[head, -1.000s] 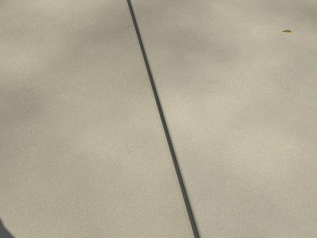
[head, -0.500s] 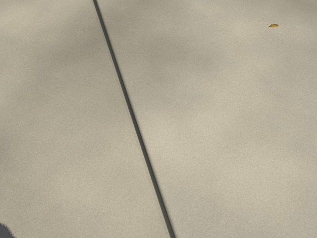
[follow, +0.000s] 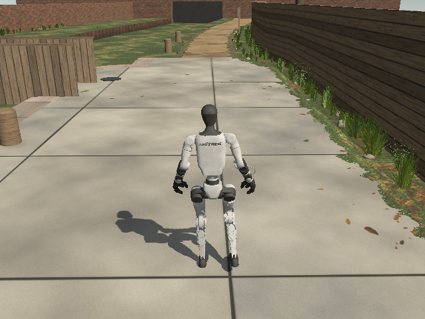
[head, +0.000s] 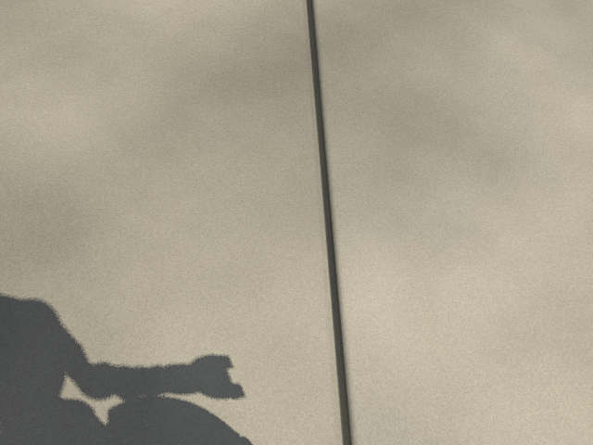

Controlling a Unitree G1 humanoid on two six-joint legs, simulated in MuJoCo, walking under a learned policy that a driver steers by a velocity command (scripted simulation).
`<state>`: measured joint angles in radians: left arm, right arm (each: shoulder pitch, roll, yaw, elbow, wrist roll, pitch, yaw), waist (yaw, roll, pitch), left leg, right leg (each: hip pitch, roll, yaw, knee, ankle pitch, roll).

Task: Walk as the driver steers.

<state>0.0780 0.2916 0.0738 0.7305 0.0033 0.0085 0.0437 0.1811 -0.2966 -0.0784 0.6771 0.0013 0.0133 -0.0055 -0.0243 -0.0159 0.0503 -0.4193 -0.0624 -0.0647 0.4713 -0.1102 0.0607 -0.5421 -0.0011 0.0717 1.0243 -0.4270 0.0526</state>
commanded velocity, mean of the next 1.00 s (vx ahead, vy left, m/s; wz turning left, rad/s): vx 0.01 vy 0.00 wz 0.59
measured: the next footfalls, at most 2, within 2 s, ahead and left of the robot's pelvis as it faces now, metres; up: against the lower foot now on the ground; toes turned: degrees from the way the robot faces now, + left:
right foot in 0.22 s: +0.09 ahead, -0.15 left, +0.00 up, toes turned +14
left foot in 0.66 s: +0.00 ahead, +0.10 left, +0.00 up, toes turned +27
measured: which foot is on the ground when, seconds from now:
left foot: down 0.00-0.24, up 0.26-0.64, down 0.66-1.00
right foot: up 0.00-0.20, down 0.22-0.66, up 0.68-1.00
